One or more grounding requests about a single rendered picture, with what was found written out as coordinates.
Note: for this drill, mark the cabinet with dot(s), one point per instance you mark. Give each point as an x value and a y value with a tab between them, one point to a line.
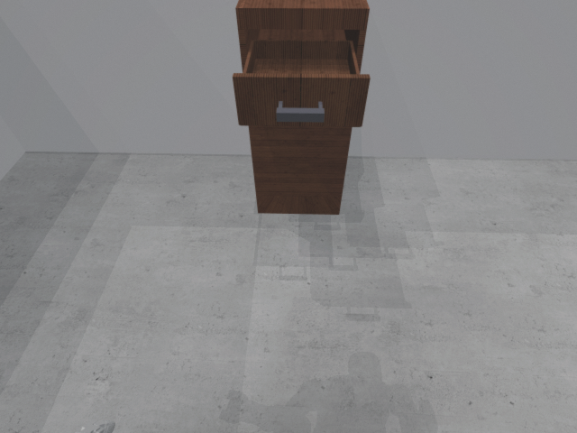
300	169

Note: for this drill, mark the handle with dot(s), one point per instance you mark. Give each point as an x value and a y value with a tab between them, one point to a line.
289	114

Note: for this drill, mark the drawer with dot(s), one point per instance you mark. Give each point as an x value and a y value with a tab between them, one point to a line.
301	73

